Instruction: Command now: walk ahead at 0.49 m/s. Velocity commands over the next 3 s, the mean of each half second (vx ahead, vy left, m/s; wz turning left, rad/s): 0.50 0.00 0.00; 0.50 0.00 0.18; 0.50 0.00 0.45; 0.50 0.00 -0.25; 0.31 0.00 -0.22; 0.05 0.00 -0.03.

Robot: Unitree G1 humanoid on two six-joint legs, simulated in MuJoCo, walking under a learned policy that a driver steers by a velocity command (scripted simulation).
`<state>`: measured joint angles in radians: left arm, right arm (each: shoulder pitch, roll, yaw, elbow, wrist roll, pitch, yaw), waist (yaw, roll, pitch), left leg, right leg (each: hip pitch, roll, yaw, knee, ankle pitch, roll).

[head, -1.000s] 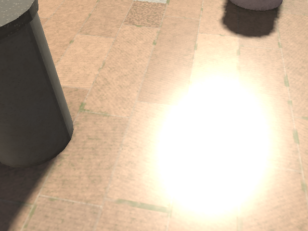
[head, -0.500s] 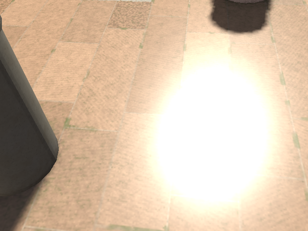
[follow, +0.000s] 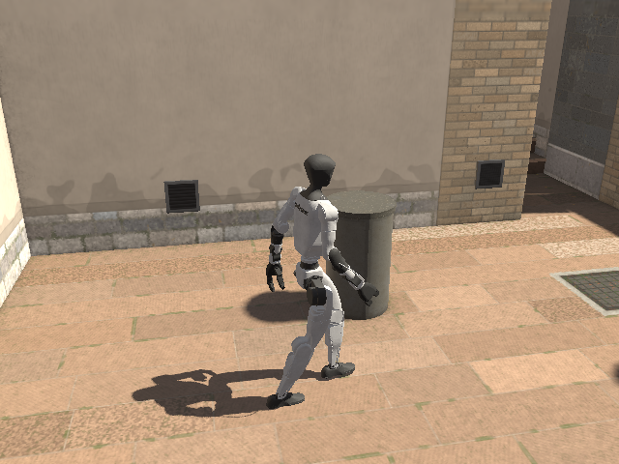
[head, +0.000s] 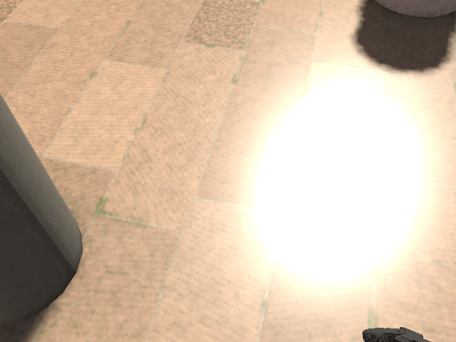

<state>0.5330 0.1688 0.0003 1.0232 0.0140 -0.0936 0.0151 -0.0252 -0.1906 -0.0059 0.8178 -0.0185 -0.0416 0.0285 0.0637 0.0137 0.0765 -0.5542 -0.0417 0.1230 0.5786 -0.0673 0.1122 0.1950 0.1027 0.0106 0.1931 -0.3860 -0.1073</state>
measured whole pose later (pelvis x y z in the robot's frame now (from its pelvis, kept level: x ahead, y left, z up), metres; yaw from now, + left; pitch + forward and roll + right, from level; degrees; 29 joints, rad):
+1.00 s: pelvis +0.54 -0.05 +0.02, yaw +8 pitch +0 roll -1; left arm 0.45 0.17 0.03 1.05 0.02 -0.11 0.01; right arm 0.12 -0.20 -0.03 0.92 -0.02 -0.03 0.04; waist 0.03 0.03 0.04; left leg -0.65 0.07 0.03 0.77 0.01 0.07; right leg 0.06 0.07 -0.20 0.19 -0.26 -0.07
